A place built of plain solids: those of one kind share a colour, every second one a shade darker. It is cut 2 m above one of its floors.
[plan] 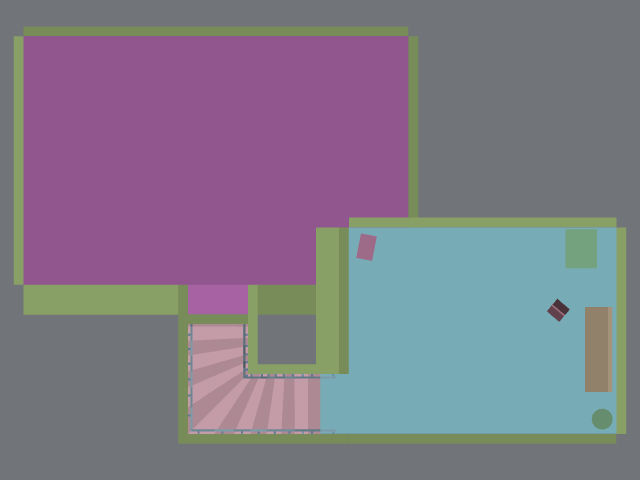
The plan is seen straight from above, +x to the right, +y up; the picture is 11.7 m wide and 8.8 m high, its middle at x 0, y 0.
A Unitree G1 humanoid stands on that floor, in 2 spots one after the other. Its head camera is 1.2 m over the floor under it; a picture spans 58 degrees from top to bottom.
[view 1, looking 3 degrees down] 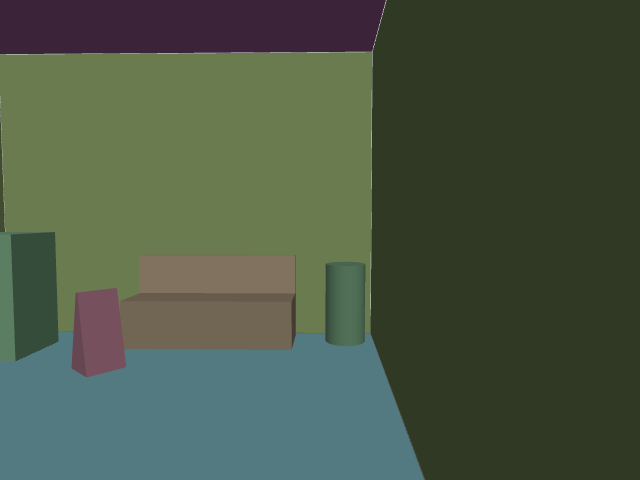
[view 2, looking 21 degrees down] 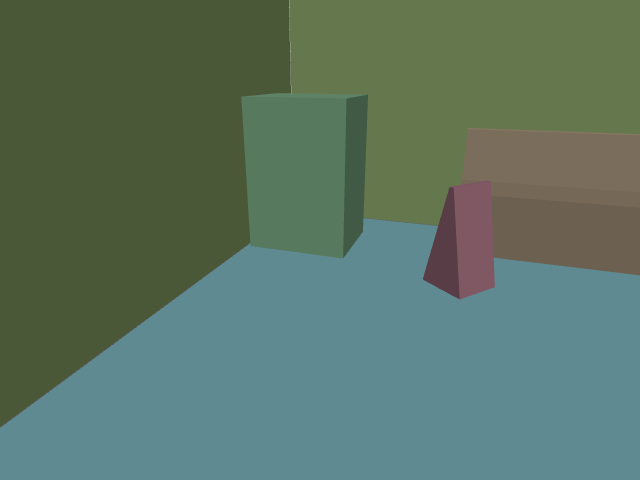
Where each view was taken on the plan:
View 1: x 1.01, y -3.11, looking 1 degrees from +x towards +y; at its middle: wall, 4.44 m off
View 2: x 1.84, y -1.27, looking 19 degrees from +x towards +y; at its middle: bin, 3.01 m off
